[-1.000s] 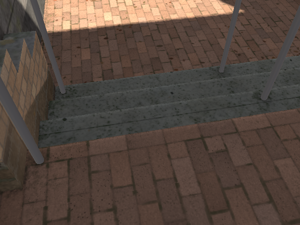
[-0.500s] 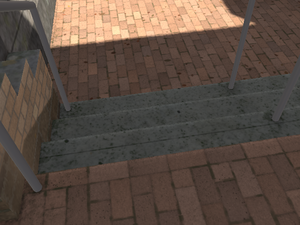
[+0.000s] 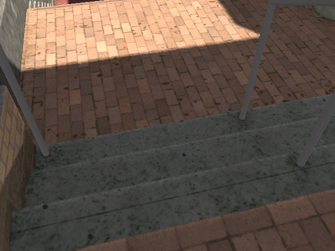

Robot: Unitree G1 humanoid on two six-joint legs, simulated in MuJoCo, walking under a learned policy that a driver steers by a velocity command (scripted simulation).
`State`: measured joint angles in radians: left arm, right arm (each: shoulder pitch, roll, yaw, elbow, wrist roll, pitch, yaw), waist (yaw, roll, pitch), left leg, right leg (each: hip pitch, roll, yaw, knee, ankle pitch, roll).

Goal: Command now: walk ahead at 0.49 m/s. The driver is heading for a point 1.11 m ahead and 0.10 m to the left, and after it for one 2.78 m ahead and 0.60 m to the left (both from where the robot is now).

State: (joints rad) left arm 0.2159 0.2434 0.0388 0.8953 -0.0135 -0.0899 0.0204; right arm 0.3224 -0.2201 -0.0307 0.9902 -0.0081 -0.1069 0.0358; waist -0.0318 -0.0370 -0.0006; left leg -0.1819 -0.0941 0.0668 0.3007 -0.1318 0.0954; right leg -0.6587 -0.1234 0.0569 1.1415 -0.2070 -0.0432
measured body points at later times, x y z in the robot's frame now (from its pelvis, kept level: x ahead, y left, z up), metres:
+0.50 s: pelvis +0.27 -0.08 +0.00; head +0.29 -0.10 +0.45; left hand +0.31 +0.17 -0.13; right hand +0.35 -0.35 -0.14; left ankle +0.28 +0.08 -0.65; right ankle +0.30 -0.16 -0.74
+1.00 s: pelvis +0.51 -0.03 -0.02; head +0.51 -0.03 +0.43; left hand +0.61 +0.22 -0.15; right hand +0.49 -0.27 -0.17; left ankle +0.48 +0.06 -0.74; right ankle +0.51 -0.18 -0.65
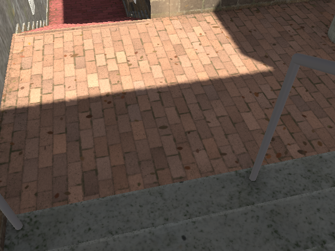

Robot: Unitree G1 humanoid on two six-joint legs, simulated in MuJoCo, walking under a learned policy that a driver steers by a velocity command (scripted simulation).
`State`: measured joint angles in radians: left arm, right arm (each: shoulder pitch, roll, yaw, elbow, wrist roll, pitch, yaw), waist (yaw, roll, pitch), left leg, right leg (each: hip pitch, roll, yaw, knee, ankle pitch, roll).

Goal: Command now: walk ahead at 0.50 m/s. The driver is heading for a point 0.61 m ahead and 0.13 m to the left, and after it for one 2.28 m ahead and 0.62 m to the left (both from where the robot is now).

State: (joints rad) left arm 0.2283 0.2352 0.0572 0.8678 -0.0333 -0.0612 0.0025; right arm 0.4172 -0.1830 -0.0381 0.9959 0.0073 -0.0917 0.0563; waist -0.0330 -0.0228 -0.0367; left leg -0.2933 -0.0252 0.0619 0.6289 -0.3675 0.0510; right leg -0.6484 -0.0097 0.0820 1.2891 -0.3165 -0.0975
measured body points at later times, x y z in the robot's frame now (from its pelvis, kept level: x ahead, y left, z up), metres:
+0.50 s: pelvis +0.27 -0.09 -0.16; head +0.27 -0.10 +0.29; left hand +0.33 +0.15 -0.30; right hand +0.26 -0.34 -0.31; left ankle +0.16 +0.09 -0.68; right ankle +0.30 -0.17 -0.88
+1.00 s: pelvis +0.48 +0.03 -0.29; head +0.49 +0.06 +0.16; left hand +0.31 +0.23 -0.44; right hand +0.76 -0.10 -0.38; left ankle +0.57 +0.16 -1.02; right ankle +0.32 -0.17 -0.85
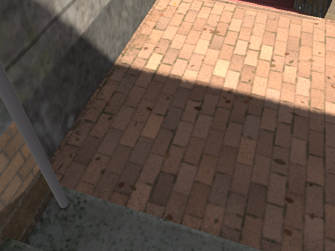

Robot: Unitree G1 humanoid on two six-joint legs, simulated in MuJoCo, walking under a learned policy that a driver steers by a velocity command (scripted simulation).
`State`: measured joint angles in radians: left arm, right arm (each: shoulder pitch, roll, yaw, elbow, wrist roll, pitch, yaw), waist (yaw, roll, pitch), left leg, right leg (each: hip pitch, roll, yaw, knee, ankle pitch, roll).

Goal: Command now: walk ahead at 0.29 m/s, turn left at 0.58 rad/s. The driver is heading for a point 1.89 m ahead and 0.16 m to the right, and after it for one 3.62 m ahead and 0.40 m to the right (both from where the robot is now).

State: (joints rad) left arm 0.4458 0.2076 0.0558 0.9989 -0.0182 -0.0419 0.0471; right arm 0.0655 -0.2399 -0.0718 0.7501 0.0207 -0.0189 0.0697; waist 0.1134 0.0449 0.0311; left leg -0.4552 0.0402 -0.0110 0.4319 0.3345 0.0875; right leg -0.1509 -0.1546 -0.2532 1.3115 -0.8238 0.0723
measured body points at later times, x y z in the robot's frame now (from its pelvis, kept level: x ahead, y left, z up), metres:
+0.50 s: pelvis +0.11 -0.02 -0.04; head +0.10 -0.02 +0.41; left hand +0.17 +0.23 -0.17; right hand +0.28 -0.22 -0.15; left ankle +0.12 +0.09 -0.76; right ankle +0.13 -0.16 -0.76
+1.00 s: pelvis +0.12 -0.07 -0.04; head +0.13 -0.09 +0.40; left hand +0.34 +0.15 -0.11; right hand +0.17 -0.38 -0.16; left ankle +0.12 +0.08 -0.76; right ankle +0.11 -0.17 -0.75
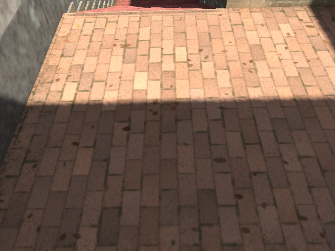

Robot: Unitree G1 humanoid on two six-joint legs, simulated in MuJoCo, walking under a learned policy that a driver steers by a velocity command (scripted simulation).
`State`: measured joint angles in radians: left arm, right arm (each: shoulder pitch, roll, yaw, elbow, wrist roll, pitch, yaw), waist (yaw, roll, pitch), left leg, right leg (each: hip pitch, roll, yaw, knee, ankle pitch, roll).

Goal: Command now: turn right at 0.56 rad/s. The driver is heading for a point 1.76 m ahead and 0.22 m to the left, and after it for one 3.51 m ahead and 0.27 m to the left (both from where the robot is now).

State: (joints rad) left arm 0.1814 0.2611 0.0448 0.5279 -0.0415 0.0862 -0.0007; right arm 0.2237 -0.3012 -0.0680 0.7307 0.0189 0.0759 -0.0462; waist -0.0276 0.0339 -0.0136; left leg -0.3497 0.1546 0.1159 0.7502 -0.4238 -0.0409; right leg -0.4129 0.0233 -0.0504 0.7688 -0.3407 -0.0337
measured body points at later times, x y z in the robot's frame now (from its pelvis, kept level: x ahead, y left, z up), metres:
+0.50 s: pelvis +0.03 -0.02 +0.00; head +0.03 -0.03 +0.45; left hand +0.20 +0.18 -0.10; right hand +0.08 -0.27 -0.14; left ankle +0.01 +0.14 -0.71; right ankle +0.00 -0.09 -0.71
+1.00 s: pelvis +0.02 -0.04 +0.02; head +0.05 -0.06 +0.47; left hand +0.07 +0.24 -0.08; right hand +0.26 -0.27 -0.08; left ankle -0.03 +0.12 -0.58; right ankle +0.04 -0.11 -0.71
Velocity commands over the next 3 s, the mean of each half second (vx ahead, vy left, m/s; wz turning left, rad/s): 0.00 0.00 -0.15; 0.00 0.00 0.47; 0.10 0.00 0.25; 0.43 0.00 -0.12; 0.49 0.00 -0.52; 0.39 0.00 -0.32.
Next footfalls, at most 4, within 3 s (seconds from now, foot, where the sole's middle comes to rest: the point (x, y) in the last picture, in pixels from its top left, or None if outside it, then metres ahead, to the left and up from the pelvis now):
0.50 left None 0.05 0.14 -0.75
0.84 right None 0.08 -0.10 -0.75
1.30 left None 0.08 0.15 -0.75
2.04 right None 0.39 0.07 -0.91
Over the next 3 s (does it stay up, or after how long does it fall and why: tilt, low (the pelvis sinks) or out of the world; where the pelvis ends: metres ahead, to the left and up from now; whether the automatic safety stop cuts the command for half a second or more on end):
stays up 0.79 0.30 -0.30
